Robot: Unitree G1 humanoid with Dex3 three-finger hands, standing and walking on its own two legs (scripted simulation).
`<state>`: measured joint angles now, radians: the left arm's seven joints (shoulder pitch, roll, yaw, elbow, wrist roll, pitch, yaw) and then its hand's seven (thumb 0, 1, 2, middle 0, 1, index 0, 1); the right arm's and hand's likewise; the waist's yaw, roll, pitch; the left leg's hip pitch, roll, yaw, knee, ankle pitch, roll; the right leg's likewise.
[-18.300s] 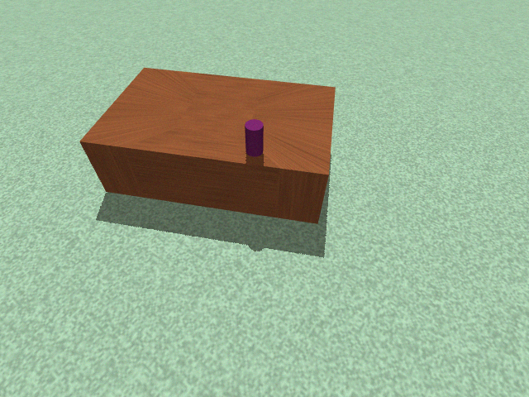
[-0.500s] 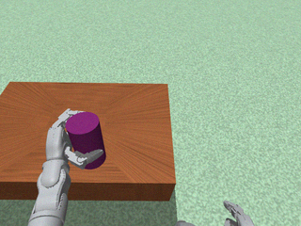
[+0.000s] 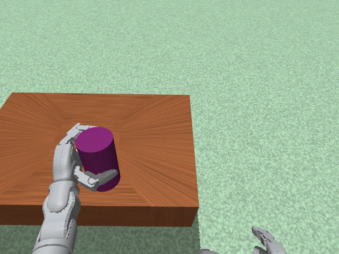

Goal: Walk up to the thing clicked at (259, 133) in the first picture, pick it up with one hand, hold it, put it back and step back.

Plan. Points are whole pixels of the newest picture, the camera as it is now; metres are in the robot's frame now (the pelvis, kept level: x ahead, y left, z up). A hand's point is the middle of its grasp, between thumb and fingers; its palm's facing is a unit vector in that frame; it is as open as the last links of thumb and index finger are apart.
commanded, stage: hold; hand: left
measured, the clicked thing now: (100, 160) +0.32 +0.16 +0.05
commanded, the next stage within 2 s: crouch in 0.22 s
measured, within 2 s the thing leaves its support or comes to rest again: neither
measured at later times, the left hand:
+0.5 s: hand (96, 157) +0.33 +0.17 +0.05, palm faces +0.11 -0.99 +0.00, open 11.3 cm
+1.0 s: hand (109, 163) +0.41 +0.18 -0.12, palm faces +0.11 -0.99 -0.02, open 11.3 cm
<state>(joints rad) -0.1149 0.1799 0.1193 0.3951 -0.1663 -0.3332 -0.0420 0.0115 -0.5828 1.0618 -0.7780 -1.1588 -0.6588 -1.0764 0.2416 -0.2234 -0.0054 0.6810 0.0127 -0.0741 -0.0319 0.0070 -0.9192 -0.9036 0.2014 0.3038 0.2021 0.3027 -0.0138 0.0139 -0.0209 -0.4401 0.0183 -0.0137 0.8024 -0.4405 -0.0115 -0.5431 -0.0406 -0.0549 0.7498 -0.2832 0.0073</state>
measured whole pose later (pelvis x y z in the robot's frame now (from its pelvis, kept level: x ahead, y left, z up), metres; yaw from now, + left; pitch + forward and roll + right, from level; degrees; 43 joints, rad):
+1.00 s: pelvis -0.04 +0.00 -0.13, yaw +1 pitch +26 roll -1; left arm -0.65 0.31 0.32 1.03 -0.13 -0.64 -0.11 0.01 -0.60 1.07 -0.81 -1.12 -0.69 -1.04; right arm 0.24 -0.26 0.00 0.69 -0.04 -0.05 0.02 0.00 -0.92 -0.90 0.20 0.30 0.20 0.30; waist -0.10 0.01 -0.14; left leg -1.31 0.00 -0.03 1.49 -0.65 -0.01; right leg -1.41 -0.07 -0.05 1.40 -0.45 0.00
